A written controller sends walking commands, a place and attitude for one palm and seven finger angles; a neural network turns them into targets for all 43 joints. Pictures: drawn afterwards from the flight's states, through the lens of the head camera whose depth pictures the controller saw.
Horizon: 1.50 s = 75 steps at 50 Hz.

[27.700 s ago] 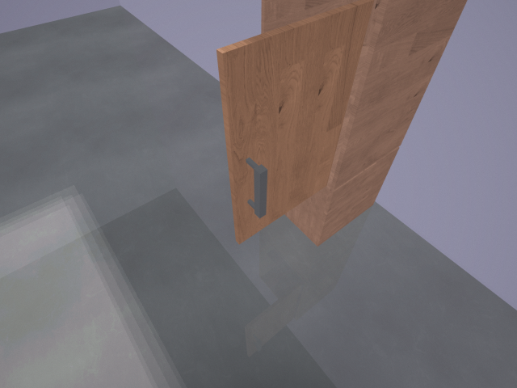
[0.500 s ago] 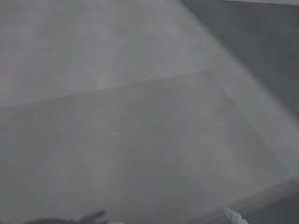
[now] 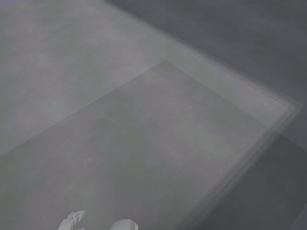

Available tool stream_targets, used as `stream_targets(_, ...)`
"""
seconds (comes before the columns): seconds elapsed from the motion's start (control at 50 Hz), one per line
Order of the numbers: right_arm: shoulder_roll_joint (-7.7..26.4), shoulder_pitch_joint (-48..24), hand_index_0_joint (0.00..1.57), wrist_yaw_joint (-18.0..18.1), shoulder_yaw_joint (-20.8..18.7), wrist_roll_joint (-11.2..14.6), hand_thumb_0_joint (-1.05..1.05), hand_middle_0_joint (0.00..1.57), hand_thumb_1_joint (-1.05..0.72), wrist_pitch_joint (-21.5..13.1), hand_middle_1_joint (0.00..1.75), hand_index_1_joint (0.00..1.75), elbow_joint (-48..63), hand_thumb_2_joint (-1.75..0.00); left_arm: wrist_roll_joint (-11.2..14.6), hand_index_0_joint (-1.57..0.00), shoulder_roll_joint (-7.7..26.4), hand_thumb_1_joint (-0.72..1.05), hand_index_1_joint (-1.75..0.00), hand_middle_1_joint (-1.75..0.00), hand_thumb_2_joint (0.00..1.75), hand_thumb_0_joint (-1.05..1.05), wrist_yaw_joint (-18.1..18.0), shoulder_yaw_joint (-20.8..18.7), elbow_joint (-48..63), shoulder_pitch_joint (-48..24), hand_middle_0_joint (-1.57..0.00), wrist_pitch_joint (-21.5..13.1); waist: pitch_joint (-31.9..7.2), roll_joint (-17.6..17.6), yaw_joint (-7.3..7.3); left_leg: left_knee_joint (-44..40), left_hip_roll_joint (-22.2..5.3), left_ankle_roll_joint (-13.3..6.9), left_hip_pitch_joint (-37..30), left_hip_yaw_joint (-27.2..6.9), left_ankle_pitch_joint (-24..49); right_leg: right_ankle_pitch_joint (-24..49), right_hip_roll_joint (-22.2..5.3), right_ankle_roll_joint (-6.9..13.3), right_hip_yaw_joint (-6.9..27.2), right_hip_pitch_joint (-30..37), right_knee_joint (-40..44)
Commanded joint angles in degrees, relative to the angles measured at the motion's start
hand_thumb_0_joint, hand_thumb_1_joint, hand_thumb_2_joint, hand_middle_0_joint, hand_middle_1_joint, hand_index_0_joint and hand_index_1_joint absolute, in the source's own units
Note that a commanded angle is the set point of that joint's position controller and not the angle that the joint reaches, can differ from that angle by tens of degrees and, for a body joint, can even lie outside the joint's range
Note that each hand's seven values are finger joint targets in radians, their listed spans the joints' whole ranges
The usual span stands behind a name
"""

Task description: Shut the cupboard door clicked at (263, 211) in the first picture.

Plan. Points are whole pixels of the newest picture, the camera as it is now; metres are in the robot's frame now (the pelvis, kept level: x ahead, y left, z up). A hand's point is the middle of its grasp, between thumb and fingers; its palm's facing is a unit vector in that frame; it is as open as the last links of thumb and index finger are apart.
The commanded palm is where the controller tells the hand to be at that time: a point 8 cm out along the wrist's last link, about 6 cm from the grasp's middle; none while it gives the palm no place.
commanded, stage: turn to face it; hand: left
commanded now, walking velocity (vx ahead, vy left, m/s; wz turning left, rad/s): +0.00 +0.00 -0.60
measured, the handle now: out of the picture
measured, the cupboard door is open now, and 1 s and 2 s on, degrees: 60 60 60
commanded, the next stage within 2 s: none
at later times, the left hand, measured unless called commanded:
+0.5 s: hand (93, 222) +0.16 +0.20 -0.15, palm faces -0.26 -0.94 -0.23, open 7.4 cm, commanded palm none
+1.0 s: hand (123, 209) +0.20 +0.12 -0.16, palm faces -0.52 -0.82 -0.23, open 7.3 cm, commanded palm none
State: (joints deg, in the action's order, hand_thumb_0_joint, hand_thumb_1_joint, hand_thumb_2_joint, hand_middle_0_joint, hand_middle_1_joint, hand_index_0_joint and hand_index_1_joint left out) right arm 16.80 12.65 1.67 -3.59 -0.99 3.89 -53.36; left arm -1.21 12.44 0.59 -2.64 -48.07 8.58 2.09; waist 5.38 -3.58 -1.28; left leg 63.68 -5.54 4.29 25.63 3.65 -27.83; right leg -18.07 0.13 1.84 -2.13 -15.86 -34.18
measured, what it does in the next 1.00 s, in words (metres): steps on the spot, turning right: left foot, then right foot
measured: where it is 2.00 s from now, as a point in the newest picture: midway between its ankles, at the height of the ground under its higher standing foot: outside the picture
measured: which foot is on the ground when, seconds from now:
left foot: up 0.00-0.24, down 0.26-0.60, up 0.62-1.00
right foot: down 0.00-0.26, up 0.28-0.60, down 0.62-1.00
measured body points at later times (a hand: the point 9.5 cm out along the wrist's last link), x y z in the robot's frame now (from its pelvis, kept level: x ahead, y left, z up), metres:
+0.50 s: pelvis +0.01 +0.02 +0.01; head +0.06 +0.01 +0.46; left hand +0.18 +0.25 -0.13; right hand +0.02 -0.24 -0.13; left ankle +0.05 +0.15 -0.73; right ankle -0.04 -0.10 -0.67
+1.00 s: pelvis +0.03 -0.02 +0.01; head +0.07 -0.04 +0.45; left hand +0.23 +0.16 -0.14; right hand -0.02 -0.30 -0.12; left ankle +0.12 +0.09 -0.71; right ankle -0.03 -0.11 -0.73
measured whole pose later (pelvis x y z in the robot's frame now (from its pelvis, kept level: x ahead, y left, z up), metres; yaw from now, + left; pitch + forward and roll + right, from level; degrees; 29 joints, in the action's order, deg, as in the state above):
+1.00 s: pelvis +0.03 -0.02 +0.01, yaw -35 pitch +2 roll +1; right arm 13.8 7.5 1.4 -2.5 -0.4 2.1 -49.5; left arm -1.5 12.8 0.4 -3.3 -50.9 12.5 2.8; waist 4.2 1.6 1.3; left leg 39.8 -1.4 4.4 21.1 0.4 -21.2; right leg -15.7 3.5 1.5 7.3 -15.5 -30.0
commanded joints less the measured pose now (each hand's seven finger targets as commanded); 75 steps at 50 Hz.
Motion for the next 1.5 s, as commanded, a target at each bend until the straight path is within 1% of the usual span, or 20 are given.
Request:
stream_targets(0.0, 3.01, -1.69, 0.20, -0.71, -0.45, 0.00, 0.00, 0.20, -0.90, -1.99, 0.30, 0.30, 6.41, -0.90, -0.04, -0.20, 11.78, 0.90, -0.30, -0.30, 0.90, 0.00, -1.29, -3.47, 3.70, 0.28, -0.20, -0.87, -7.12, 12.27, 1.28, -2.11, -0.09, 1.02, 4.47, -2.79, 4.46, 25.85, -12.93, 8.33, 14.56, 5.90, 13.97)
stream_targets(0.2, 2.22, 3.44, 0.20, 0.15, -0.38, 0.70, 0.00, 0.20, -0.90, -3.34, 0.30, 0.30, 5.79, -0.90, 0.17, -0.20, 11.69, 0.90, -0.30, -0.30, 0.90, 0.00, -0.64, -4.28, 2.59, -0.44, -0.20, 0.17, -7.59, 12.17, -0.96, -35.28, 4.17, -0.36, -14.98, -1.85, 13.39, 16.03, -8.58, 4.66, 21.49, -3.55, 8.75)
stream_targets(0.26, 11.78, 6.26, 0.20, 0.76, -1.82, -0.55, 0.00, 0.20, -0.90, -4.07, 0.30, 0.30, 6.47, -0.90, 0.63, -0.20, 6.69, 0.90, -0.30, -0.30, 0.90, 0.00, 0.19, -3.10, 4.71, -0.21, -0.20, 0.57, -7.79, -13.12, -1.94, -49.45, -22.22, -11.99, -20.93, -25.50, 20.77, -17.77, 2.95, -2.78, 4.93, -17.60, -20.66)
stream_targets(0.38, 6.46, -0.97, 0.20, 1.17, -0.15, -0.83, 0.00, 0.20, -0.90, -4.02, 0.30, 0.30, 8.09, -0.90, 0.17, -0.20, 6.10, 0.90, -0.30, -0.30, 0.90, 0.00, 2.03, -3.48, 2.52, 1.05, -0.20, 1.27, -6.31, -8.12, 1.29, -43.02, -13.19, -11.48, -19.43, -4.68, 37.73, -9.77, -1.59, -5.05, 0.94, -15.39, -27.91)
stream_targets(0.54, 9.23, -0.13, 0.20, -0.06, -2.18, -0.46, 0.00, 0.20, -0.90, -3.19, 0.30, 0.30, 6.45, -0.90, 0.29, -0.20, 5.61, 0.90, -0.30, -0.30, 0.90, 0.00, 2.01, -2.97, 2.36, 3.11, -0.20, 0.43, -9.19, -7.54, 2.02, -32.66, -13.48, -7.89, -16.42, 2.56, 33.10, 1.77, 0.56, -3.20, -4.60, 2.06, 1.52)
stream_targets(0.56, 8.50, -0.94, 0.20, -0.29, -2.27, -0.07, 0.00, 0.20, -0.90, -3.11, 0.30, 0.30, 6.81, -0.90, 0.08, -0.20, 7.91, 0.90, -0.30, -0.30, 0.90, 0.00, 1.76, -3.56, 0.99, 6.97, -0.20, -0.03, -10.20, -2.00, 3.99, -25.57, -10.69, -5.06, -11.16, 4.80, 26.31, 9.08, -0.88, -2.15, -2.11, 9.78, 9.09)
stream_targets(0.58, 3.90, -1.63, 0.20, -0.69, -1.42, 0.44, 0.00, 0.20, -0.90, -2.85, 0.30, 0.30, 8.57, -0.90, -0.52, -0.20, 14.55, 0.90, -0.30, -0.30, 0.90, 0.00, 0.96, -4.65, 0.21, 9.93, -0.20, -0.78, -10.23, 16.29, 5.69, -13.29, -3.27, -1.10, 1.83, 8.56, 4.27, 20.53, -13.85, 2.61, 15.94, 17.82, 15.52)
stream_targets(0.6, 2.68, -5.61, 0.20, -0.40, -0.62, 0.14, 0.00, 0.20, -0.90, -2.50, 0.30, 0.30, 10.96, -0.90, 0.08, -0.20, 17.87, 0.90, -0.30, -0.30, 0.90, 0.00, 0.08, -5.17, -0.48, 11.61, -0.20, -0.72, -8.54, 22.45, 7.19, -1.95, 1.15, -0.09, 9.56, 3.33, -10.77, 36.76, -22.37, 9.13, 27.40, 15.68, 15.27)
stream_targets(0.62, 3.68, -5.39, 0.20, -0.07, -0.48, 0.33, 0.00, 0.20, -0.90, -1.97, 0.30, 0.30, 10.84, -0.90, 0.27, -0.20, 17.33, 0.90, -0.30, -0.30, 0.90, 0.00, -0.44, -4.97, -0.12, 11.47, -0.20, -0.66, -8.45, 17.51, 6.31, 3.56, -0.39, -0.61, 9.99, -2.92, -7.58, 30.82, -22.77, 11.70, 25.60, 12.87, 15.67)
stream_targets(0.72, 3.38, -3.79, 0.20, -0.80, -0.87, -0.13, 0.00, 0.20, -0.90, -1.99, 0.30, 0.30, 7.28, -0.90, 0.09, -0.20, 11.39, 0.90, -0.30, -0.30, 0.90, 0.00, -0.97, -3.51, 2.71, 1.34, -0.20, -0.99, -6.27, 13.13, 1.64, 0.11, -0.34, 0.63, 6.24, -3.52, 5.39, 22.79, -12.48, 7.83, 16.62, 5.71, 14.96)
stream_targets(0.96, 2.51, -0.17, 0.20, 0.25, -0.28, 0.94, 0.00, 0.20, -0.90, -3.29, 0.30, 0.30, 7.17, -0.90, 0.09, -0.20, 12.22, 0.90, -0.30, -0.30, 0.90, 0.00, -1.04, -4.36, 1.77, 1.17, -0.20, -0.27, -9.09, 12.04, 0.02, -33.47, 4.23, -0.22, -10.67, -3.43, 11.59, 26.90, -9.25, 5.91, 23.93, 2.91, 7.64)
stream_targets(0.98, 3.73, 1.80, 0.20, 0.34, -0.60, 0.92, 0.00, 0.20, -0.90, -3.63, 0.30, 0.30, 6.46, -0.90, 0.38, -0.20, 10.91, 0.90, -0.30, -0.30, 0.90, 0.00, -0.92, -4.00, 2.16, 0.38, -0.20, -0.05, -9.70, 9.29, -0.95, -39.90, 2.45, -0.73, -18.39, -4.15, 16.49, 20.40, -6.00, 3.14, 21.69, -2.71, 4.94)
stream_targets(1.02, 12.14, 4.07, 0.20, 0.66, -1.85, -0.32, 0.00, 0.20, -0.90, -4.06, 0.30, 0.30, 7.32, -0.90, 1.02, -0.20, 6.40, 0.90, -0.30, -0.30, 0.90, 0.00, -0.10, -2.98, 3.97, 1.76, -0.20, 0.17, -9.88, -14.19, -1.16, -48.34, -20.49, -10.53, -25.16, -25.13, 26.53, -17.33, 4.85, -2.87, 6.56, -16.93, -16.33)
stream_targets(1.14, 6.95, -1.72, 0.20, 1.03, -0.21, -0.94, 0.00, 0.20, -0.90, -3.79, 0.30, 0.30, 8.84, -0.90, 0.26, -0.20, 6.76, 0.90, -0.30, -0.30, 0.90, 0.00, 1.70, -3.35, 2.42, 1.34, -0.20, 1.21, -6.66, -7.85, 1.42, -42.51, -13.67, -12.05, -20.19, -5.76, 41.40, -10.62, -1.27, -5.17, 2.23, -15.45, -28.41)
stream_targets(1.3, 9.35, 0.78, 0.20, -0.05, -1.91, -0.72, 0.00, 0.20, -0.90, -3.25, 0.30, 0.30, 6.75, -0.90, 0.23, -0.20, 5.48, 0.90, -0.30, -0.30, 0.90, 0.00, 2.08, -2.47, 3.26, -0.56, -0.20, 0.61, -8.17, -9.66, 0.23, -36.21, -14.43, -9.73, -19.47, 1.15, 38.92, -4.21, 0.20, -3.61, -4.08, -3.55, -5.19)
stream_targets(1.34, 9.15, -0.93, 0.20, -0.39, -2.13, -0.10, 0.00, 0.20, -0.90, -3.15, 0.30, 0.30, 7.08, -0.90, 0.02, -0.20, 8.13, 0.90, -0.30, -0.30, 0.90, 0.00, 1.82, -3.10, 1.17, 6.00, -0.20, -0.17, -11.02, -2.78, 4.07, -25.29, -11.09, -5.25, -13.70, 5.14, 31.42, 9.87, -0.44, -2.07, -2.61, 9.03, 8.63)
stream_targets(1.36, 5.12, -1.27, 0.20, -0.72, -1.51, 0.55, 0.00, 0.20, -0.90, -3.05, 0.30, 0.30, 8.57, -0.90, -0.56, -0.20, 14.19, 0.90, -0.30, -0.30, 0.90, 0.00, 1.04, -4.18, 0.04, 9.69, -0.20, -0.95, -12.24, 13.35, 5.94, -13.28, -4.61, -1.50, -1.54, 8.41, 12.76, 23.40, -12.20, 2.16, 13.10, 18.78, 13.78)
stream_targets(1.38, 2.69, -4.33, 0.20, -0.58, -0.48, 0.28, 0.00, 0.20, -0.90, -2.74, 0.30, 0.30, 11.07, -0.90, 0.00, -0.20, 18.35, 0.90, -0.30, -0.30, 0.90, 0.00, 0.15, -4.91, -0.77, 11.81, -0.20, -1.08, -10.37, 22.27, 6.95, -1.34, 1.17, 0.23, 8.75, 4.87, -10.82, 43.02, -22.42, 8.64, 26.44, 18.55, 13.39)
stream_targets(1.4, 4.16, -4.31, 0.20, 0.02, -0.35, 0.45, 0.00, 0.20, -0.90, -1.94, 0.30, 0.30, 10.73, -0.90, 0.37, -0.20, 18.05, 0.90, -0.30, -0.30, 0.90, 0.00, -0.58, -4.80, -0.69, 11.89, -0.20, -0.89, -10.23, 17.50, 6.55, 4.11, -0.43, -0.38, 9.24, -2.54, -8.89, 36.88, -23.44, 11.95, 25.35, 15.24, 14.18)
stream_targets(1.48, 4.47, -3.38, 0.20, -0.66, -0.84, -0.05, 0.00, 0.20, -0.90, -1.77, 0.30, 0.30, 7.83, -0.90, 0.10, -0.20, 12.34, 0.90, -0.30, -0.30, 0.90, 0.00, -1.11, -3.39, 2.59, -0.58, -0.20, -0.57, -5.22, 15.98, 1.40, 2.64, -1.73, 0.42, 6.57, -3.86, 3.79, 18.86, -13.82, 8.16, 16.96, 4.04, 15.88)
